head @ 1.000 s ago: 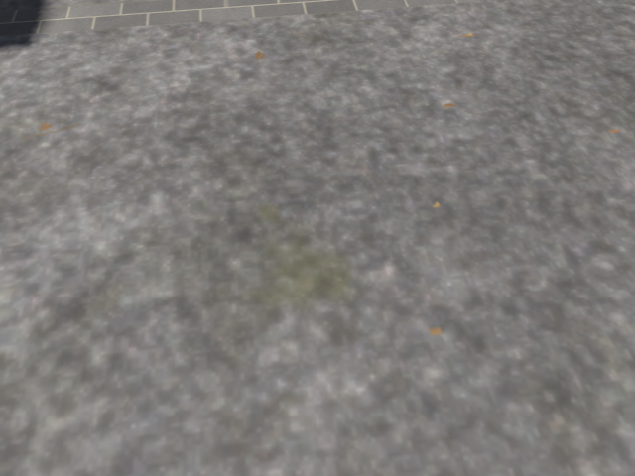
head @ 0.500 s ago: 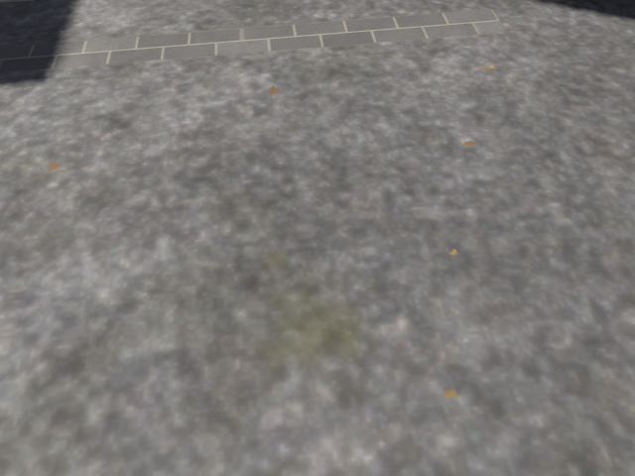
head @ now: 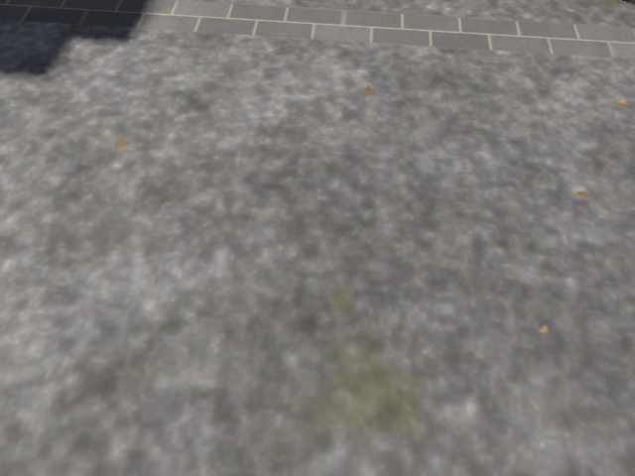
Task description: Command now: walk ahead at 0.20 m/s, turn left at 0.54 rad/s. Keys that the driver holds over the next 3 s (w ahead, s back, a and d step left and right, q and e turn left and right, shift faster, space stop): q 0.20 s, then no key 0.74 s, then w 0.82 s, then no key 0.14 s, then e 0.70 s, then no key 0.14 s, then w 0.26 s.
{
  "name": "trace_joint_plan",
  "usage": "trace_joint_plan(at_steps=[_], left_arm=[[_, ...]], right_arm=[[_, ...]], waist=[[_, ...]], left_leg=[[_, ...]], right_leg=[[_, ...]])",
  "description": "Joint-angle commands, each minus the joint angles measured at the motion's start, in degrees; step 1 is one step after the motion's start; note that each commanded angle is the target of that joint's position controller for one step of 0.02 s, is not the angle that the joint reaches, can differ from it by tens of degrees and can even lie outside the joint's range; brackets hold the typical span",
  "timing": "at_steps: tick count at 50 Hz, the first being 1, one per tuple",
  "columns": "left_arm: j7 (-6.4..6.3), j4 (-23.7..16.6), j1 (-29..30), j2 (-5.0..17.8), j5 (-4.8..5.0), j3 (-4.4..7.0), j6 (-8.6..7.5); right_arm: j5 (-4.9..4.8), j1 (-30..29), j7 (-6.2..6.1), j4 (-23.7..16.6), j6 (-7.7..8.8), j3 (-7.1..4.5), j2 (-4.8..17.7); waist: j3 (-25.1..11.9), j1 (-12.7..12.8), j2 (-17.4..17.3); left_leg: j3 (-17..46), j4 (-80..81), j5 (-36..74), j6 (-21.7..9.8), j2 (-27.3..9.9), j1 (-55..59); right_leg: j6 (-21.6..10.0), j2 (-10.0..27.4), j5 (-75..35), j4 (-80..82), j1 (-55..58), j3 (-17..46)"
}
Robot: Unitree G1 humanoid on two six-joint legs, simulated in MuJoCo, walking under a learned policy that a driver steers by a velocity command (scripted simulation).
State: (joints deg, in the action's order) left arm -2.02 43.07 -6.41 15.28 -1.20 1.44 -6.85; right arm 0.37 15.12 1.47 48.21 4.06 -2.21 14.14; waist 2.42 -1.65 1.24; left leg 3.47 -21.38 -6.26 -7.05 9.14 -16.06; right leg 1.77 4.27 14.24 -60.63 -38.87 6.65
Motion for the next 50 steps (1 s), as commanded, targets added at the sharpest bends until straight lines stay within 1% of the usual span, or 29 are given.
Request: trace_joint_plan(at_steps=[1,3,6,9,10,11,12,13,14,15,16,19,22,24,26,28,29,30,31,32,33,34,36,38,43,47,48,49,50], left_arm=[[-1.42,-2.3,-5.9,2.0,-0.41,0.55,1.84],[-1.44,-4.2,-1.7,2.7,0.48,0.55,2.7],[-0.73,-6.5,3.2,4.3,0.96,0.76,2.98],[0.1,-6.4,1.1,6.3,0.92,1.65,1.68],[0.18,-5.6,-2.0,6.7,0.73,1.96,1.11],[-0.18,-5.3,-5.3,9.7,-0.48,2.6,1.03],[-0.57,-5.9,-5.0,12.0,-2.33,3.1,2.05],[-0.53,-6.0,-7.0,8.4,-1.33,2.78,2.62],[-0.47,-7.5,-5.1,5.6,-0.08,2.06,2.86],[-0.23,-7.9,-3.4,4.6,0.19,1.7,3.37],[-0.08,-8.0,-2.2,4.9,0.36,1.58,3.83],[0.41,-7.4,-1.1,5.1,-0.21,1.37,4.75],[0.43,-6.7,-2.0,5.4,0.24,1.56,5.35],[0.4,-6.1,-3.9,6.8,0.48,2.04,5.63],[0.35,-5.6,-4.8,7.4,0.76,2.16,5.93],[0.2,-5.1,-4.9,6.8,1.39,1.85,6.24],[0.19,-4.1,-7.3,6.2,1.6,1.63,6.1],[0.38,-3.9,-8.2,5.3,1.14,1.26,5.58],[0.94,-4.9,-9.6,2.0,0.11,0.53,4.65],[0.93,-5.3,-6.2,2.1,-0.18,0.61,4.28],[0.94,-4.9,-4.7,3.2,0.01,1.04,4.33],[0.81,-4.2,-4.1,2.8,-0.13,1.12,4.54],[0.53,-3.0,-6.6,3.6,-0.24,1.56,5.05],[0.54,-1.9,-7.9,3.5,0.4,1.75,4.95],[0.44,0.3,-8.4,2.6,0.38,1.87,4.79],[0.06,1.8,-8.7,2.5,0.66,2.08,5.09],[-0.02,2.6,-9.6,1.9,0.69,2.0,5.24],[-0.09,3.1,-9.4,1.9,0.99,2.12,5.35],[-0.09,2.7,-8.2,2.2,1.4,2.31,5.2]], right_arm=[[-0.98,-2.8,-1.58,-5.3,-0.16,-2.46,9.7],[-1.87,-0.7,-2.37,-5.3,-1.51,-2.64,9.7],[-1.65,0.3,-3.54,-6.1,-3.27,-2.8,9.3],[-1.48,-1.6,-4.41,-8.2,-4.19,-2.87,8.9],[-1.6,-3.1,-4.44,-9.2,-4.38,-2.56,8.1],[-0.81,-1.9,-4.29,-10.3,-4.3,-1.45,4.8],[-1.14,4.9,-4.24,-10.8,-3.79,-0.91,2.7],[-0.76,8.5,-3.69,-9.4,-3.43,-1.84,8.1],[-0.97,6.4,-3.49,-8.3,-3.92,-2.92,11.5],[-1.04,3.6,-3.78,-7.9,-4.89,-3.16,11.2],[-0.82,1.8,-4.14,-8.3,-5.69,-3.04,10.2],[-1.02,2.2,-3.83,-8.9,-6.26,-1.66,5.2],[-0.64,0.1,-3.69,-9.8,-5.95,-0.6,3.2],[-0.64,-1.5,-3.48,-10.2,-5.77,-0.59,3.9],[-0.82,-1.7,-3.24,-10.1,-5.62,-0.94,5.0],[-0.72,0.1,-2.85,-9.0,-5.27,-1.01,4.3],[-0.19,0.1,-2.74,-9.1,-5.12,-1.11,4.9],[0.69,1.0,-2.91,-9.6,-5.01,-1.46,7.1],[1.13,0.1,-3.09,-9.5,-5.18,-2.39,11.1],[1.51,-1.3,-2.49,-9.2,-4.76,-1.23,6.5],[1.76,-4.7,-2.17,-10.0,-4.05,-0.22,3.3],[1.63,-4.8,-2.1,-9.6,-3.44,-0.12,2.8],[0.91,-3.3,-2.1,-8.6,-2.45,-0.22,3.8],[0.65,-1.1,-2.31,-7.6,-2.23,-0.06,3.5],[0.17,0.2,-2.57,-6.5,-1.95,-0.12,3.3],[-0.01,1.3,-2.52,-5.3,-1.93,-0.13,2.7],[-0.09,2.8,-2.56,-4.4,-2.03,-0.19,2.6],[-0.44,3.7,-2.61,-3.9,-2.25,-0.62,3.6],[-0.85,4.4,-2.64,-3.7,-2.41,-1.34,5.8]], waist=[[-7.4,3.3,-4.4],[-9.3,1.4,-6.0],[-9.0,-0.1,-7.1],[-8.7,1.8,-8.8],[-9.3,3.7,-8.5],[-13.7,3.4,-2.6],[-15.6,-0.7,13.8],[-18.4,-0.5,15.0],[-15.1,0.8,7.9],[-12.2,1.1,2.8],[-10.1,1.1,1.6],[-8.3,-0.3,4.6],[-9.4,1.1,8.1],[-9.7,2.7,9.3],[-8.8,3.0,9.6],[-7.1,1.4,8.7],[-6.7,1.3,7.6],[-7.4,1.4,4.2],[-7.7,4.6,-8.3],[-6.5,2.9,-12.6],[-3.2,3.4,-10.6],[-2.6,3.2,-9.8],[-0.8,3.3,-9.4],[0.8,3.2,-6.5],[-0.7,2.7,-2.6],[-1.8,2.5,-1.3],[-3.2,2.3,-1.9],[-2.2,1.7,-3.3],[0.2,0.7,-6.1]], left_leg=[[6.8,2.4,33.9,-7.0,-10.9,-8.2],[10.3,0.4,27.5,-5.0,-11.8,-3.8],[17.7,-2.3,17.5,-4.3,-14.0,2.9],[23.4,-6.9,12.3,-3.0,-13.8,6.4],[22.6,-10.4,9.6,-1.2,-11.6,4.4],[18.0,-20.8,-1.4,1.5,-7.8,-1.6],[9.1,-31.6,-30.0,5.0,1.9,-15.5],[8.1,-43.2,-34.3,7.5,-1.9,-19.0],[8.2,-49.0,-30.1,9.0,-3.3,-20.3],[6.9,-51.5,-26.1,10.2,-4.2,-20.6],[6.6,-52.0,-23.5,10.8,-4.7,-20.4],[1.5,-44.5,-18.7,11.8,-5.3,-13.4],[-1.3,-31.2,-19.1,11.9,-7.4,-7.6],[-1.8,-24.6,-18.0,11.2,-8.0,-5.1],[-2.2,-18.0,-15.4,9.9,-8.0,-2.6],[-3.9,-6.2,-7.8,7.4,-7.1,3.2],[-2.8,-2.5,-4.8,5.8,-7.6,6.7],[2.4,-2.0,-1.8,3.6,-12.7,11.4],[9.4,-1.8,1.7,-0.4,-19.6,10.0],[12.3,2.6,-7.0,-3.3,-22.2,0.8],[10.5,3.4,-13.2,-1.5,-19.5,-2.6],[8.1,2.6,-15.7,1.0,-16.6,-3.7],[6.5,2.3,-17.0,2.8,-14.9,-5.7],[5.2,1.8,-16.7,3.6,-13.5,-6.0],[4.0,-0.8,-9.5,3.2,-12.6,-3.0],[3.0,-1.8,-5.8,3.2,-11.8,-1.7],[2.8,-1.0,-11.0,2.9,-11.5,-0.9],[4.1,0.6,-19.5,1.7,-11.8,-1.0],[8.3,3.5,-29.2,-0.6,-14.3,-0.6]], right_leg=[[2.1,-4.7,-8.8,12.2,14.1,-4.8],[2.7,-5.8,-12.0,18.0,12.9,-3.4],[2.8,-6.3,-9.2,23.7,9.0,-0.6],[0.6,-6.2,-7.1,32.9,13.2,0.7],[-1.0,-4.5,-14.1,39.3,20.0,0.0],[-5.1,5.4,-25.9,38.7,31.7,6.6],[-16.1,17.1,-41.8,39.1,42.9,22.9],[-20.9,22.4,-36.0,40.0,42.9,31.9],[-19.5,18.9,-31.2,39.1,40.1,25.7],[-16.8,14.6,-27.5,38.8,36.2,18.6],[-15.3,12.1,-24.6,39.5,32.6,15.3],[-14.0,5.8,-24.3,41.7,25.4,5.7],[-15.0,5.5,-21.7,42.2,25.6,4.4],[-15.7,6.9,-16.9,42.2,26.7,6.2],[-15.6,7.8,-10.9,42.0,26.4,7.9],[-13.5,6.5,-6.7,40.6,23.1,7.2],[-10.8,5.3,-4.4,39.9,20.6,6.4],[-7.3,3.6,-0.8,36.6,16.4,4.4],[-3.5,-3.3,4.3,31.0,13.8,-3.6],[-1.3,-3.8,5.9,30.8,18.4,-5.4],[-0.8,-3.2,1.6,31.3,21.8,-4.5],[-0.6,-3.4,-2.3,32.2,23.5,-4.7],[-0.6,-2.7,-5.1,32.9,25.9,-3.7],[-1.4,-2.8,-4.5,33.1,26.1,-3.4],[-1.2,-2.5,-8.2,33.0,27.0,-3.2],[-1.2,-2.3,-10.9,32.4,28.2,-3.0],[-1.3,-3.3,-6.5,31.6,28.6,-4.2],[-1.5,-5.2,1.0,29.1,26.6,-6.3],[-1.7,-7.0,7.9,25.0,21.6,-8.5]])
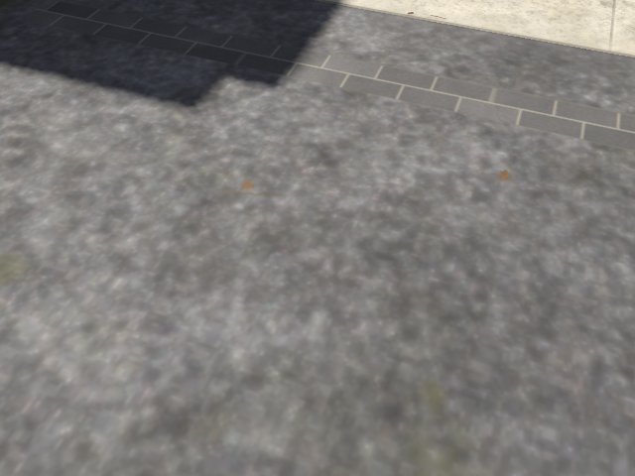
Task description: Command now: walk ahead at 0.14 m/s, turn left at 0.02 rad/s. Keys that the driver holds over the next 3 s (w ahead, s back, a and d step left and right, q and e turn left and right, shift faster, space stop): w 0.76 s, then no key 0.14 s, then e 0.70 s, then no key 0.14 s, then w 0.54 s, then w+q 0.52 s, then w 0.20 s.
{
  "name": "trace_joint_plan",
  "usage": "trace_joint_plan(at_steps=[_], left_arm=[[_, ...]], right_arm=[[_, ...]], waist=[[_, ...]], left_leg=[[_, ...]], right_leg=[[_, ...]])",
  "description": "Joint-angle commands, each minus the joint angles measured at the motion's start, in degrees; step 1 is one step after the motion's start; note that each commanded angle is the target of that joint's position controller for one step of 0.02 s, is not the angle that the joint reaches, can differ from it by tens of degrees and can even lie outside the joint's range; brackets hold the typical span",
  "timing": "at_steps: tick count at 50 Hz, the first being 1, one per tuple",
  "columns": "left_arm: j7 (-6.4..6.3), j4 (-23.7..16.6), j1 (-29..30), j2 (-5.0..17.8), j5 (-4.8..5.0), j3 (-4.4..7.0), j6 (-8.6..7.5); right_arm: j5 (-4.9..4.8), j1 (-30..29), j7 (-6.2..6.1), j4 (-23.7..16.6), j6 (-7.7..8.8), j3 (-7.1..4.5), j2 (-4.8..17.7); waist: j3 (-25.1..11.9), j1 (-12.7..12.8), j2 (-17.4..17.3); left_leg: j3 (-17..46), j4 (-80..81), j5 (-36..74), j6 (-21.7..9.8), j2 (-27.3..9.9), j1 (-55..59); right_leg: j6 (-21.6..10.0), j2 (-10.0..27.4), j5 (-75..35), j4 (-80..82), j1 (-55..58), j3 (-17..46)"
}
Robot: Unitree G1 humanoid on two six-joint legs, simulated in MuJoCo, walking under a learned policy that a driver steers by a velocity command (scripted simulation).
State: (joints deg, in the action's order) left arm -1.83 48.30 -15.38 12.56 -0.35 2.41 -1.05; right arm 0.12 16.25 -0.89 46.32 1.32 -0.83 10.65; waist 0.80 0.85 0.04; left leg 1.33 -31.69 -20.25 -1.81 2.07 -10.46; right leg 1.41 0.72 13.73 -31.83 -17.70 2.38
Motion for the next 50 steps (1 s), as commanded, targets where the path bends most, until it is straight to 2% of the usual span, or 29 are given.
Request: trace_joint_plan(at_steps=[1,3,5,7,9,10,11,12,13,14,15,16,18,20,22,26,29,33,35,36,37,38,39,40,41,42,43,46,50], left_arm=[[-0.1,-3.7,3.3,5.2,1.09,1.4,-1.2],[0.58,-6.1,8.0,5.4,2.25,1.29,-3.14],[1.67,-6.6,8.4,5.7,2.24,1.22,-4.74],[2.69,-5.9,7.6,5.3,2.14,0.92,-5.52],[3.18,-2.5,0.4,5.4,1.77,1.49,-5.48],[3.08,-0.5,-4.8,6.7,1.63,2.38,-5.11],[2.67,0.8,-11.6,9.2,1.82,3.39,-4.88],[2.31,0.8,-17.5,16.6,1.39,4.83,-4.77],[2.8,0.7,-17.2,14.3,0.51,3.86,-5.24],[2.93,-0.6,-11.3,11.4,0.6,2.83,-5.59],[3.09,-1.9,-7.1,9.3,0.72,2.16,-5.66],[3.32,-2.6,-4.5,8.8,0.58,1.79,-5.53],[3.44,-2.6,-3.6,7.3,0.14,1.08,-5.26],[3.24,-1.5,-6.1,7.7,0.31,1.07,-5.17],[2.85,-0.7,-7.5,8.6,0.33,1.17,-4.91],[1.84,0.2,-9.0,9.4,0.52,1.07,-4.27],[1.53,1.6,-11.6,9.8,1.02,1.15,-4.13],[1.2,2.8,-12.1,10.4,1.39,1.59,-3.34],[1.02,2.5,-10.7,11.9,1.06,2.07,-2.91],[1.0,2.3,-9.8,12.3,0.74,2.18,-2.46],[0.95,1.8,-8.9,11.7,0.42,1.81,-2.14],[0.83,0.1,-9.9,9.2,-0.77,0.75,-2.32],[1.69,1.0,-19.1,0.8,0.43,-1.37,-3.5],[1.86,1.4,-14.0,8.4,1.88,0.23,-4.68],[1.86,-0.5,-8.1,10.8,2.79,1.01,-5.11],[1.4,-1.0,-5.5,10.4,2.09,0.96,-5.12],[1.04,-1.1,-4.5,10.0,1.12,1.39,-4.65],[0.72,-0.1,-8.9,6.0,1.02,0.97,-2.34],[0.24,-2.1,-4.1,5.7,0.7,0.82,-0.77]], right_arm=[[-0.89,4.1,-0.32,-1.9,0.45,-3.2,11.1],[-1.12,4.7,-0.6,-1.5,1.73,-3.77,12.8],[-1.11,5.1,-0.48,-0.9,2.88,-3.65,11.6],[-1.68,3.2,-0.01,-1.0,2.64,-3.77,11.8],[-2.11,0.4,0.41,-1.3,1.85,-3.89,12.5],[-1.77,0.2,0.42,-1.4,1.8,-3.63,11.9],[-1.24,-1.0,0.5,-1.8,2.08,-2.86,9.6],[-0.78,-0.4,0.35,-4.3,3.08,-1.64,5.1],[-1.95,-0.1,0.17,-4.8,4.13,-2.32,7.6],[-3.24,-0.3,0.42,-4.7,4.65,-3.01,10.2],[-3.15,-1.3,0.66,-4.1,4.77,-3.09,10.6],[-2.23,-2.0,0.71,-3.7,4.82,-3.21,10.1],[-1.23,-1.5,1.22,-2.9,4.3,-3.57,9.6],[-0.9,-1.7,1.5,-2.7,3.77,-3.49,8.5],[-0.55,-5.7,1.34,-4.2,3.46,-3.3,7.9],[-0.87,-14.6,1.84,-7.2,4.04,-2.36,6.3],[-1.28,-19.6,2.69,-8.9,4.5,-2.0,6.2],[-1.54,-22.5,4.0,-10.7,5.25,-2.08,7.3],[-1.4,-18.5,4.02,-10.0,5.32,-2.95,9.4],[-1.43,-12.3,3.68,-8.4,5.22,-3.93,11.3],[-1.4,-2.2,3.05,-5.5,4.99,-5.14,13.8],[-0.44,8.8,2.16,-3.4,4.6,-6.07,18.3],[0.46,9.1,2.85,-2.4,4.83,-5.91,19.4],[-0.08,6.5,2.74,-2.8,4.84,-4.61,13.7],[-0.24,0.8,2.53,-3.5,4.77,-3.87,11.9],[-0.17,-3.3,2.72,-4.0,4.81,-3.41,10.9],[0.07,-5.6,3.03,-4.0,4.94,-3.11,9.6],[1.01,-7.1,3.17,-2.0,5.85,-2.63,8.7],[1.52,-8.6,1.68,0.2,5.38,-2.99,11.1]], waist=[[5.1,-3.0,-7.6],[10.3,-4.3,-9.4],[9.0,-4.2,-8.0],[5.7,-3.2,-6.2],[1.9,1.0,-6.1],[-0.2,3.3,-5.6],[-2.9,6.8,-1.6],[-6.3,7.2,15.6],[-6.3,6.2,15.4],[0.0,3.5,9.4],[2.7,2.2,5.6],[3.7,1.3,3.2],[2.8,0.1,4.1],[2.3,0.1,4.1],[2.8,0.7,3.1],[4.3,2.8,3.9],[5.9,4.1,3.6],[6.2,2.8,4.1],[1.9,-0.2,6.0],[-2.5,-3.7,6.9],[-8.9,-8.5,6.4],[-18.3,-10.9,-2.3],[-25.9,-4.8,-17.7],[-20.3,-6.9,-10.6],[-11.4,-5.5,-7.2],[-7.7,-3.2,-0.6],[-5.4,-1.4,0.4],[-5.4,2.3,-2.9],[-4.3,2.1,-4.6]], left_leg=[[17.4,18.0,-22.6,-8.9,-12.2,-4.9],[28.0,22.5,-20.8,-13.9,-19.9,-1.8],[26.8,21.0,-8.6,-14.4,-21.2,6.4],[19.0,19.2,-0.3,-11.8,-17.3,6.6],[11.4,15.6,4.8,-8.7,-12.4,-2.5],[9.0,11.1,8.8,-7.2,-10.2,-6.5],[4.4,-0.8,11.3,-4.2,-6.7,-11.9],[-2.6,-23.0,0.5,0.6,0.6,-24.5],[4.4,-34.2,-11.7,0.6,1.1,-31.6],[6.1,-38.5,-8.0,-1.1,-3.2,-36.2],[5.0,-37.9,-2.0,-2.3,-5.9,-36.2],[4.2,-35.5,2.8,-2.7,-7.5,-35.5],[2.8,-32.2,8.7,-2.3,-9.1,-31.3],[1.0,-30.2,12.0,-1.1,-9.1,-32.2],[0.2,-25.3,15.2,0.5,-9.0,-34.4],[-1.5,-9.9,24.6,1.6,-7.4,-31.3],[-2.2,-3.0,27.1,1.2,-6.0,-29.5],[-1.7,1.6,22.3,-1.6,-4.9,-29.2],[-3.5,2.0,17.9,-3.5,-2.2,-21.2],[-5.1,2.5,17.0,-5.0,-0.1,-12.7],[-4.2,2.4,18.6,-7.0,-0.8,2.4],[11.1,0.6,17.8,-10.8,-13.8,21.9],[40.1,9.2,10.0,-20.1,-25.9,37.0],[38.7,12.8,12.8,-17.2,-23.6,31.4],[27.2,12.7,24.3,-15.1,-22.0,21.7],[19.6,13.1,36.3,-13.8,-19.7,12.9],[14.2,14.1,43.0,-13.0,-17.4,6.7],[6.0,17.7,51.3,-13.1,-14.8,-2.1],[-2.3,19.2,50.5,-12.0,-13.3,-4.7]], right_leg=[[-2.0,-3.5,10.7,-7.5,-6.6,-5.2],[-4.5,0.6,11.5,-13.8,-16.6,-1.5],[-6.2,3.5,14.5,-14.7,-22.4,0.3],[-6.4,2.6,9.9,-6.4,-14.6,-2.2],[-5.1,-2.0,-3.5,1.7,5.0,-6.9],[-4.7,-3.7,-4.7,1.9,13.6,-7.4],[-6.4,1.1,-2.2,4.6,22.1,-0.7],[-14.3,16.3,4.1,14.3,31.1,25.0],[-19.5,22.0,11.6,21.3,29.4,41.2],[-18.3,21.8,16.1,21.1,25.2,36.1],[-15.8,18.7,14.9,21.6,21.7,28.8],[-14.2,16.3,9.7,22.6,19.1,23.6],[-12.3,12.2,-2.5,23.8,16.4,14.8],[-12.5,10.9,-13.4,23.9,16.9,9.8],[-13.0,10.7,-19.5,24.4,16.9,7.2],[-12.0,9.0,-19.0,26.0,14.8,2.9],[-12.2,10.3,-16.8,26.2,16.5,2.5],[-11.5,13.6,-23.7,22.2,23.7,2.6],[-10.4,13.6,-40.6,15.8,25.8,2.0],[-9.6,12.4,-50.6,8.0,25.6,0.9],[-7.9,9.8,-51.2,-4.2,19.5,-0.8],[-6.3,5.4,-28.3,-23.9,4.8,-2.8],[-3.2,-5.9,19.0,-41.5,-15.6,2.7],[-3.8,-3.0,19.2,-46.7,-20.2,7.8],[-3.6,-0.4,14.6,-46.2,-21.3,5.3],[-2.9,2.5,10.7,-43.4,-18.3,3.4],[-2.2,4.0,9.1,-40.2,-15.9,2.7],[-0.7,5.2,5.5,-33.7,-8.1,1.9],[0.4,5.0,-4.3,-20.7,-7.9,1.6]])
Over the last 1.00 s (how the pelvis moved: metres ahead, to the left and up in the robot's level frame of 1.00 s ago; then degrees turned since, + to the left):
0.13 -0.01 -0.01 13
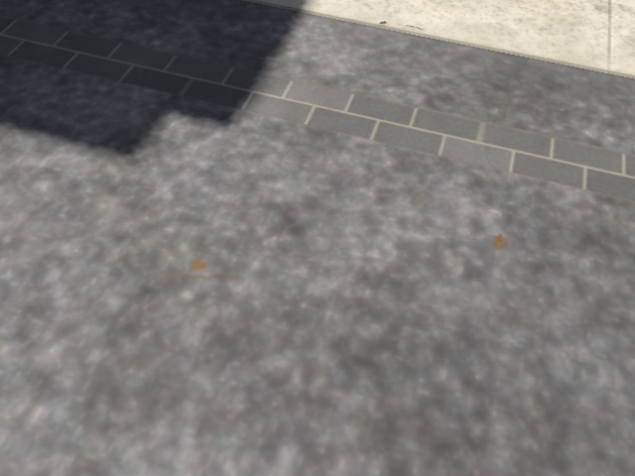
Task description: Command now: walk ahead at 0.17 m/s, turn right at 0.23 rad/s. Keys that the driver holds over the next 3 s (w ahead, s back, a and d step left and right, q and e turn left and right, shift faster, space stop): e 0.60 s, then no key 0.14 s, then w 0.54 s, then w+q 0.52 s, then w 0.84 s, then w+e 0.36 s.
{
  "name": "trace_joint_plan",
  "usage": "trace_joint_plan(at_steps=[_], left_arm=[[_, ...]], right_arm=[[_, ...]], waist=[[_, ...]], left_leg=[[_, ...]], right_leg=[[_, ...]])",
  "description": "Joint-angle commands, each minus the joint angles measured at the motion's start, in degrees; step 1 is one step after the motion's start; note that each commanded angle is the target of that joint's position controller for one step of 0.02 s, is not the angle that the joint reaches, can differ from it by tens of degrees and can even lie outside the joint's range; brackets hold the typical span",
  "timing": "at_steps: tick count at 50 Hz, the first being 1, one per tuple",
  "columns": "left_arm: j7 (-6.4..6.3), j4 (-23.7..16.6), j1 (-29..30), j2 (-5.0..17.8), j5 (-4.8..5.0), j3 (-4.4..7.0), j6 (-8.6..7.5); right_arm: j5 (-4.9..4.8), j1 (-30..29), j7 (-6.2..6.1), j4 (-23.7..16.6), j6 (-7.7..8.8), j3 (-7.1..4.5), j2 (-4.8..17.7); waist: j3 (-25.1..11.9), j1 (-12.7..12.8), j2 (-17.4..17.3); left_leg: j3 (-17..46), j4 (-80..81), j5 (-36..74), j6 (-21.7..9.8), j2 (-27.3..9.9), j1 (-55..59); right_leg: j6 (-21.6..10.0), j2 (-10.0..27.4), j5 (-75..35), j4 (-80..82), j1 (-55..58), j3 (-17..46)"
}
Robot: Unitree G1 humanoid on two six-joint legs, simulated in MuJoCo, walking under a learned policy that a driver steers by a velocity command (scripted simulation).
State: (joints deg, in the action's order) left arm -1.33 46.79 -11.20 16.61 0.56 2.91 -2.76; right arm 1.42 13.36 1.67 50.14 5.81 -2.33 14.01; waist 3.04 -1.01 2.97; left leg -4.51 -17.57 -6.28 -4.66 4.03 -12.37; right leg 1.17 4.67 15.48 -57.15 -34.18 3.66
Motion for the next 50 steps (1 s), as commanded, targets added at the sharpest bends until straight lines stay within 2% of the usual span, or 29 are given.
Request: trace_joint_plan(at_steps=[1,4,8,11,12,13,14,15,16,17,18,19,20,22,24,27,30,34,36,37,38,39,40,41,42,43,45,48,50], left_arm=[[-0.08,-1.4,-6.4,1.9,-0.19,0.37,1.02],[0.65,-3.9,-1.1,2.8,0.02,0.65,1.26],[1.57,-7.4,2.7,3.7,-0.16,1.35,2.07],[2.55,-9.3,2.9,3.5,0.12,1.78,2.38],[2.83,-9.2,1.3,3.3,0.22,1.98,2.23],[2.72,-8.9,-1.2,4.8,0.04,2.77,2.0],[1.87,-8.7,-5.3,10.6,-0.31,4.67,1.91],[1.13,-9.5,-7.3,16.6,-1.46,5.82,2.07],[1.3,-9.8,-9.2,11.5,-1.64,4.37,1.56],[1.34,-10.8,-5.6,10.1,-1.34,4.05,1.09],[1.07,-11.4,-2.2,9.2,-0.46,3.96,1.09],[0.78,-12.1,-0.1,8.3,0.31,3.66,1.47],[0.52,-12.4,0.9,8.2,0.3,3.47,1.85],[0.22,-13.0,0.8,9.0,-0.36,3.76,2.4],[-0.29,-13.4,-0.2,9.6,-0.33,4.07,2.63],[-1.02,-14.0,-0.1,10.3,-0.23,4.32,3.25],[-1.16,-14.7,0.5,10.2,-0.48,4.29,3.83],[-0.9,-15.0,1.0,9.0,-0.67,3.59,4.32],[-0.96,-15.0,2.1,8.3,-0.11,3.05,4.74],[-1.02,-14.6,0.5,7.4,-0.02,2.73,4.82],[-0.91,-14.5,-1.4,4.3,-0.88,1.67,4.69],[-0.75,-16.4,-1.3,4.3,-0.68,1.81,4.1],[-0.9,-16.3,0.9,8.2,-0.99,2.77,3.36],[-0.71,-15.5,1.6,10.1,-0.32,3.54,2.95],[-0.53,-14.0,0.2,8.8,-0.58,3.41,2.86],[-0.32,-13.4,-0.3,7.9,-0.92,3.23,2.74],[0.37,-13.1,1.2,5.7,-0.67,2.59,1.66],[0.78,-14.2,5.9,3.1,0.0,1.57,-0.08],[1.08,-14.7,7.6,1.9,0.36,1.04,-0.85]], right_arm=[[0.09,-5.6,-1.34,-3.4,0.4,-1.7,8.6],[-0.42,-4.3,-2.58,-2.5,-1.29,-2.12,10.4],[-1.37,-3.6,-3.41,-1.9,-3.77,-2.66,11.3],[-2.38,-4.1,-3.97,-2.4,-5.26,-3.12,11.8],[-2.83,-4.8,-4.22,-2.7,-5.65,-3.15,11.7],[-2.92,-3.3,-4.37,-2.4,-5.82,-3.08,11.1],[-1.49,-2.3,-4.29,-3.5,-5.41,-2.65,9.6],[0.62,-3.5,-3.72,-6.2,-4.72,-1.36,5.9],[0.22,-5.2,-2.86,-6.1,-4.18,-1.49,7.4],[-1.68,-6.4,-2.47,-6.4,-4.2,-2.03,8.9],[-2.02,-6.8,-2.8,-5.9,-4.48,-2.16,8.7],[-1.42,-7.8,-3.33,-5.9,-4.9,-2.43,9.2],[-1.22,-8.0,-3.55,-6.1,-5.27,-2.65,9.3],[-1.51,-6.9,-3.64,-6.1,-5.61,-2.4,7.9],[-1.75,-7.2,-3.94,-6.3,-5.71,-2.24,7.4],[-1.7,-8.4,-3.98,-6.6,-5.89,-2.17,7.1],[-1.87,-9.0,-3.65,-7.0,-5.58,-2.33,7.4],[-2.08,-7.0,-2.71,-6.7,-4.58,-2.48,8.0],[-1.88,-4.1,-2.06,-5.9,-4.02,-2.45,7.3],[-1.33,-3.1,-1.91,-5.7,-3.93,-2.72,8.4],[0.09,-1.6,-1.98,-6.2,-3.95,-3.02,11.2],[1.03,-1.8,-2.0,-5.5,-4.23,-3.44,14.0],[1.18,-2.8,-2.04,-6.6,-3.75,-3.49,13.1],[0.14,-3.0,-2.3,-6.8,-3.38,-3.5,12.6],[-1.06,-3.6,-2.64,-6.4,-3.11,-3.19,11.7],[-1.93,-2.9,-2.89,-6.0,-2.87,-2.81,10.6],[-2.12,0.4,-3.29,-5.1,-2.74,-2.53,10.0],[-2.01,3.8,-3.35,-4.4,-2.38,-2.6,10.4],[-2.16,4.8,-3.16,-4.2,-2.31,-2.81,11.5]], waist=[[-6.5,3.2,-7.7],[-6.2,0.9,-6.7],[-5.0,-0.5,-6.8],[-4.8,-0.1,-7.5],[-5.5,1.1,-7.2],[-7.3,2.2,-5.5],[-11.1,2.7,3.0],[-12.8,1.7,15.7],[-20.0,4.3,9.0],[-16.6,3.4,4.9],[-13.8,2.1,0.8],[-11.9,1.6,-1.0],[-11.3,0.5,0.2],[-11.3,-0.2,2.7],[-11.6,0.4,3.6],[-11.3,1.2,4.5],[-10.0,1.7,5.8],[-10.7,2.1,7.3],[-10.3,0.2,6.5],[-9.8,0.1,4.5],[-10.8,1.0,-5.0],[-7.0,2.8,-17.5],[-4.8,0.2,-16.0],[-3.2,0.0,-13.5],[-1.8,0.8,-12.7],[-1.0,0.4,-12.9],[-0.5,-1.0,-11.0],[-0.6,-3.5,-11.5],[-0.8,-4.4,-12.4]], left_leg=[[2.4,5.3,34.5,-8.7,-15.1,-2.1],[2.0,5.2,28.4,-8.8,-16.8,2.1],[3.0,1.9,22.2,-8.5,-19.9,7.9],[3.6,-4.0,23.4,-6.7,-21.4,10.9],[2.4,-7.7,24.6,-5.1,-20.4,10.9],[0.0,-14.1,24.3,-2.2,-17.5,9.1],[-3.6,-27.2,14.5,2.2,-11.9,0.6],[-3.9,-44.2,-26.7,7.1,-1.0,-20.5],[7.9,-52.6,-33.6,6.7,-1.3,-22.9],[9.4,-55.1,-29.8,6.2,-3.0,-25.2],[9.3,-53.1,-25.2,6.2,-4.4,-26.3],[9.4,-49.9,-21.8,6.7,-5.3,-26.2],[9.1,-47.7,-19.5,7.1,-5.3,-23.1],[8.3,-43.1,-17.0,8.1,-3.7,-20.3],[8.7,-38.0,-15.9,9.0,-3.0,-19.4],[9.5,-32.4,-13.8,9.5,-2.5,-17.1],[10.0,-27.8,-13.4,9.2,-1.9,-14.4],[8.8,-20.6,-13.8,7.9,-2.6,-9.6],[6.9,-9.3,-6.6,6.1,-2.6,-3.1],[8.2,-4.5,-1.6,4.6,-4.9,1.2],[18.8,-0.1,-2.3,1.0,-15.1,6.9],[31.0,3.2,-5.0,-7.6,-23.5,4.9],[36.4,6.3,-19.0,-11.4,-26.0,1.2],[34.4,7.5,-28.5,-9.9,-23.4,2.1],[31.4,7.9,-29.8,-7.4,-20.6,3.7],[29.5,8.3,-28.5,-6.3,-19.5,5.9],[25.1,9.0,-23.3,-5.8,-17.3,7.5],[20.4,9.2,-16.1,-5.8,-15.7,8.7],[18.6,9.0,-13.3,-6.0,-15.6,7.2]], right_leg=[[0.6,0.9,-8.6,7.2,8.4,-0.4],[0.4,0.8,-11.5,12.5,6.5,-1.4],[-0.4,0.3,-4.8,16.0,3.5,-2.8],[-2.2,-1.3,-0.4,20.8,4.3,-5.0],[-3.2,-2.5,-3.6,25.8,7.5,-6.3],[-5.0,-3.7,-12.0,31.8,14.1,-5.7],[-8.7,2.4,-33.6,33.3,25.4,4.6],[-20.9,16.0,-55.7,32.7,38.3,25.0],[-24.0,17.6,-52.2,33.7,40.2,27.6],[-21.5,14.7,-47.9,33.9,37.8,22.1],[-18.1,11.4,-41.2,34.2,34.8,17.8],[-16.1,9.7,-36.2,35.2,31.8,16.3],[-15.4,7.9,-34.3,36.0,28.3,14.8],[-15.2,6.1,-33.5,36.7,26.1,14.0],[-15.2,5.8,-31.0,36.7,26.3,14.8],[-14.5,5.1,-21.8,37.1,24.2,16.9],[-13.8,4.3,-14.3,37.7,21.8,19.9],[-13.3,4.7,-16.9,35.3,23.1,22.1],[-11.4,2.9,-17.2,32.8,21.5,21.4],[-9.0,0.8,-12.2,31.1,19.1,20.1],[-5.4,-4.7,3.9,22.5,12.7,14.3],[-2.7,-12.6,17.9,15.9,3.2,5.2],[-1.3,-9.2,17.3,5.9,0.7,6.8],[-1.1,-8.5,13.4,1.0,-2.1,6.8],[-0.3,-7.7,9.9,-0.7,-4.1,6.1],[0.4,-6.7,6.7,-1.4,-6.2,5.3],[1.1,-5.2,2.3,-1.2,-6.6,1.0],[1.5,-3.5,-1.2,7.8,-4.2,-2.7],[1.1,-3.6,-1.3,15.4,0.7,-4.0]])
Over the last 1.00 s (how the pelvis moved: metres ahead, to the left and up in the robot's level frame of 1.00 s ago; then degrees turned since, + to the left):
0.42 -0.01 0.01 -1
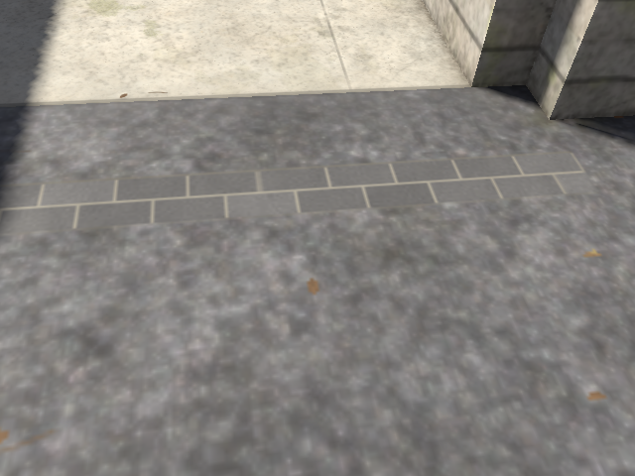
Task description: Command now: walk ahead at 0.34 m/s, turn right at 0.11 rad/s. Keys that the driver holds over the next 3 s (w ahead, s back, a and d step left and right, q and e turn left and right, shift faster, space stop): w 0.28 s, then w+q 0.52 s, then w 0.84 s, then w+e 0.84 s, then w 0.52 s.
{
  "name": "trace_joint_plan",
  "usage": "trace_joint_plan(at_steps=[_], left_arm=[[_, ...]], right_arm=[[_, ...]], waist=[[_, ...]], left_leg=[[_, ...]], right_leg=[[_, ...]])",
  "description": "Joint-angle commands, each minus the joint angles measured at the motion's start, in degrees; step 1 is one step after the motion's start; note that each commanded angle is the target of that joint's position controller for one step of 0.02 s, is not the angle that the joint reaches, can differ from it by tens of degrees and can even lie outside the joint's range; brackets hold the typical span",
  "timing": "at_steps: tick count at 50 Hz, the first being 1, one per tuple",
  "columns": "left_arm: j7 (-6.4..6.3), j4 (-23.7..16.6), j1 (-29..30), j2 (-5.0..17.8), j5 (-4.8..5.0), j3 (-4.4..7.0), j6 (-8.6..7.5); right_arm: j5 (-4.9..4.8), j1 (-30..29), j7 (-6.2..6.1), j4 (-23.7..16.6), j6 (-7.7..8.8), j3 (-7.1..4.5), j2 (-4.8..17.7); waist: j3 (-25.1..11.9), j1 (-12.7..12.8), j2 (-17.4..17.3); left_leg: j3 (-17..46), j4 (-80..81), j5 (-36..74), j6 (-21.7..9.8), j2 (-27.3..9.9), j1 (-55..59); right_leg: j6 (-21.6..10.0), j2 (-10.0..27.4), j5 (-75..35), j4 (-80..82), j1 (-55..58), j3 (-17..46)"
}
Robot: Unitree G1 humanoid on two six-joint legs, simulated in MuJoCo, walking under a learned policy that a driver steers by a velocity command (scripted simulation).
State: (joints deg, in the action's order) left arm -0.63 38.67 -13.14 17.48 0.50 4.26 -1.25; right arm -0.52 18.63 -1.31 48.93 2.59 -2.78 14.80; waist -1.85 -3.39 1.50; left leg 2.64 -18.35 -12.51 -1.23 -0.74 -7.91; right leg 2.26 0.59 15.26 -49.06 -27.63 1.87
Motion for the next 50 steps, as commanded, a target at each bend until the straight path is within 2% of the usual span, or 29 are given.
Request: trace_joint_plan(at_steps=[1,5,7,8,9,10,11,12,13,15,19,22,25,27,29,31,32,33,34,35,36,37,38,39,41,43,45,48,50], left_arm=[[0.57,-6.6,9.6,1.1,0.66,-0.35,-2.61],[1.24,-6.3,8.2,2.6,1.37,-0.08,-3.15],[1.14,-4.3,3.1,3.2,1.26,0.43,-3.21],[0.65,-2.9,-2.0,4.4,1.52,1.12,-3.07],[0.0,-1.7,-10.0,7.4,1.02,2.0,-2.97],[0.23,-1.1,-14.8,15.1,0.03,3.83,-2.55],[0.83,-0.5,-15.1,11.3,-0.39,2.92,-3.14],[1.19,-0.8,-11.9,7.9,-0.34,1.61,-3.61],[1.46,-1.4,-9.1,6.0,-0.44,0.93,-3.88],[1.65,-1.6,-5.2,4.3,-0.47,0.28,-3.78],[1.18,-0.1,-5.5,4.9,-0.81,0.71,-4.54],[0.8,1.2,-5.8,5.9,-0.82,0.93,-4.79],[0.4,2.9,-7.7,7.0,-0.28,1.23,-4.85],[0.25,4.1,-8.6,7.3,0.19,1.41,-4.45],[-0.03,4.7,-8.4,8.0,0.29,1.64,-3.62],[-0.69,4.4,-8.0,9.9,0.04,2.12,-2.56],[-1.09,4.2,-7.6,10.4,-0.14,2.17,-1.83],[-1.58,3.6,-7.6,10.2,-0.13,1.85,-1.6],[-1.3,1.1,-12.1,5.4,-1.4,0.13,-2.58],[-0.2,0.5,-13.7,1.9,-1.49,-1.69,-4.73],[0.72,-0.9,-6.6,7.1,0.85,-0.29,-6.31],[0.93,-2.5,-2.4,7.3,1.87,-0.53,-7.07],[0.52,-2.7,-1.0,6.7,0.73,-0.63,-7.35],[0.11,-2.6,-1.2,7.3,-0.48,-0.07,-6.92],[0.11,-2.0,-3.9,6.5,-1.08,0.02,-5.42],[-0.07,-1.6,-4.2,5.1,-1.48,-0.38,-4.32],[-0.27,-2.6,-0.3,3.9,-1.63,-0.87,-4.07],[0.21,-3.6,6.2,2.4,-1.22,-1.49,-4.66],[0.85,-4.4,10.2,2.1,-0.54,-1.69,-5.14]], right_arm=[[-0.33,-0.1,0.06,-3.0,0.93,-2.5,11.4],[-1.33,1.0,1.17,-2.6,0.72,-2.77,12.9],[-1.49,0.4,1.48,-2.6,0.49,-2.26,11.8],[-0.97,0.0,1.67,-2.6,0.7,-1.52,9.7],[0.01,-1.8,2.07,-3.7,1.19,-0.11,5.6],[-0.12,-1.5,1.81,-7.0,2.77,0.73,2.8],[-1.33,-4.0,1.63,-7.3,3.64,-0.79,8.7],[-2.08,-4.6,2.04,-7.3,3.92,-1.54,10.7],[-1.81,-4.8,2.25,-6.5,3.92,-1.43,9.9],[-0.58,-5.4,2.75,-6.2,3.48,-1.46,8.5],[-0.76,-7.1,3.19,-6.6,1.95,-0.59,5.1],[-0.71,-12.1,3.47,-8.8,1.8,0.01,4.0],[-0.73,-17.4,4.26,-11.2,1.92,0.46,3.4],[-0.87,-19.5,4.94,-12.7,1.95,0.41,3.8],[-0.8,-20.2,5.63,-14.0,2.02,0.07,4.5],[-0.71,-16.7,5.74,-14.4,1.65,-1.11,6.8],[-0.79,-10.1,5.52,-13.1,1.39,-2.4,9.0],[-0.97,-1.2,4.72,-11.2,1.05,-4.06,12.1],[-0.43,5.8,3.62,-10.6,0.57,-5.83,18.7],[-1.17,5.1,3.69,-11.4,0.95,-5.15,18.0],[-0.65,4.8,3.6,-11.4,1.07,-4.1,14.0],[-0.57,2.1,3.43,-11.4,1.24,-3.62,12.3],[-0.5,-1.9,3.34,-12.1,1.32,-3.19,11.2],[-0.02,-4.9,3.2,-13.0,1.41,-2.7,9.7],[0.48,-7.6,2.88,-13.9,1.49,-2.46,8.8],[0.3,-6.8,2.51,-12.7,2.03,-2.38,9.0],[0.29,-5.0,1.99,-11.3,2.23,-2.38,9.6],[-0.21,-2.6,1.59,-9.8,1.98,-2.21,9.8],[-0.38,-0.3,1.57,-8.7,1.87,-2.27,10.6]], waist=[[4.2,-2.1,-11.3],[4.9,-0.9,-10.9],[3.4,2.5,-8.9],[1.1,5.2,-8.0],[-4.0,9.1,-1.4],[-7.2,9.2,15.3],[-3.8,10.1,10.7],[1.3,8.1,8.6],[3.0,6.9,6.9],[5.4,4.8,4.7],[5.1,4.2,3.0],[6.2,5.5,2.7],[7.8,7.1,2.0],[8.3,7.3,1.5],[7.4,6.5,1.8],[2.7,3.9,4.4],[-1.6,0.2,4.8],[-6.3,-4.5,3.1],[-14.3,-3.6,-8.8],[-23.6,-1.1,-13.9],[-19.1,-4.1,-8.8],[-10.5,-3.0,-5.8],[-4.7,-0.1,-0.8],[-2.2,2.2,-1.1],[-0.9,5.0,-3.8],[0.0,5.2,-4.1],[1.5,3.9,-4.3],[2.3,0.7,-4.7],[3.0,-1.4,-5.0]], left_leg=[[10.9,9.6,-6.6,-9.6,-11.1,1.5],[11.9,7.6,-8.2,-10.3,-13.1,-2.6],[10.7,3.6,-6.6,-8.6,-11.9,-6.8],[8.7,-1.3,-4.2,-6.9,-10.1,-10.4],[3.1,-17.0,-4.0,-3.6,-5.4,-17.3],[-4.1,-35.3,-14.7,-0.5,0.7,-33.5],[0.8,-45.9,-19.1,-0.7,-1.2,-39.9],[1.8,-49.0,-13.9,-1.9,-3.8,-42.8],[1.3,-48.8,-9.0,-2.1,-5.2,-41.9],[1.1,-45.0,-2.9,-1.3,-7.2,-39.2],[0.3,-39.0,5.9,1.2,-6.4,-37.3],[-0.1,-27.4,14.5,1.4,-4.5,-33.4],[-1.8,-19.7,19.0,0.1,-3.3,-30.7],[-1.9,-16.9,17.7,-1.3,-2.9,-31.3],[-3.7,-15.3,13.1,-3.1,-1.4,-30.4],[-7.4,-16.0,6.7,-5.2,2.4,-23.4],[-8.8,-15.4,5.4,-6.7,4.9,-14.7],[-6.6,-13.3,7.7,-8.9,5.2,0.3],[17.0,-14.3,6.5,-16.7,-9.1,24.4],[45.7,-3.4,-3.7,-24.4,-18.9,34.3],[41.2,0.0,-7.6,-20.6,-17.0,31.4],[32.9,0.8,-5.4,-18.2,-15.0,22.5],[27.1,1.7,0.1,-16.6,-12.6,12.4],[22.8,2.9,5.9,-15.8,-10.6,5.1],[19.4,5.6,11.1,-16.3,-8.7,-2.6],[14.6,6.7,16.8,-16.5,-7.8,-6.9],[11.1,7.4,19.2,-15.4,-6.4,-8.1],[7.6,6.7,14.8,-12.3,-4.1,-7.3],[8.6,6.7,10.5,-11.8,-5.3,-5.9]], right_leg=[[-0.3,0.3,-0.5,10.4,-3.2,-2.7],[-2.5,-0.4,-1.3,19.2,5.8,-3.9],[-4.0,-1.5,-4.7,24.5,16.6,-4.6],[-5.2,-0.6,-4.2,25.3,24.9,-3.1],[-8.0,8.0,-0.2,27.7,36.1,7.7],[-16.1,21.1,10.0,33.4,44.7,30.2],[-19.3,22.6,17.2,36.5,40.7,37.1],[-17.8,20.3,17.7,37.1,37.6,31.5],[-16.7,17.1,13.2,38.1,34.5,25.8],[-14.9,13.8,0.1,40.2,28.9,17.2],[-14.1,11.6,-16.9,42.1,25.5,5.6],[-12.7,10.6,-18.7,43.1,22.9,-0.8],[-11.8,12.0,-18.1,43.9,23.9,-4.1],[-11.2,13.5,-20.6,42.5,28.1,-5.3],[-10.0,14.5,-31.1,38.5,32.4,-7.0],[-8.5,14.3,-52.9,29.1,35.5,-8.9],[-7.4,13.3,-60.0,19.2,34.5,-10.2],[-5.4,11.4,-56.6,5.8,26.3,-11.4],[-2.1,5.4,-25.8,-17.1,3.3,-11.2],[-0.7,-4.5,17.8,-31.2,-10.6,0.0],[-2.0,-0.9,14.8,-33.5,-16.6,6.2],[-3.0,1.5,10.3,-30.0,-18.0,4.7],[-3.0,3.9,6.6,-24.4,-16.0,3.9],[-2.6,5.5,4.5,-20.2,-11.8,3.8],[-1.3,6.7,2.4,-17.1,-7.2,3.2],[0.4,6.8,-0.9,-13.1,-6.1,1.6],[1.4,6.8,-8.0,-6.4,-7.3,0.9],[1.0,5.2,-20.4,7.2,-5.1,0.1],[0.6,3.8,-24.4,12.8,-3.5,-0.5]])
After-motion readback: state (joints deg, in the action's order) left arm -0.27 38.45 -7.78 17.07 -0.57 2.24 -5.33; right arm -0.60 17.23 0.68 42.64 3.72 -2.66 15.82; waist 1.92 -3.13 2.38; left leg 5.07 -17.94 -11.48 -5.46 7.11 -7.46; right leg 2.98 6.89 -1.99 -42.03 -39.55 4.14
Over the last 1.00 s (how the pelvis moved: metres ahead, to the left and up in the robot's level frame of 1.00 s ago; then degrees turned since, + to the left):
0.14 -0.02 0.01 -24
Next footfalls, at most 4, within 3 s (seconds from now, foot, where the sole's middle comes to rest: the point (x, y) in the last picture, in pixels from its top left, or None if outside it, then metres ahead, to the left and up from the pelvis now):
0.18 right None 0.12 -0.15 -0.79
0.66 left None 0.45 0.10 -0.79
1.18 right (304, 373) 0.78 -0.03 -0.79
1.70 left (173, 308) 0.97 0.30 -0.79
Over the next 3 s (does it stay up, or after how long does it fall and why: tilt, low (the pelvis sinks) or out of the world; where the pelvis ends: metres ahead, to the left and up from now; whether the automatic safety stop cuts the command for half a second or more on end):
stays up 1.55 0.22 0.00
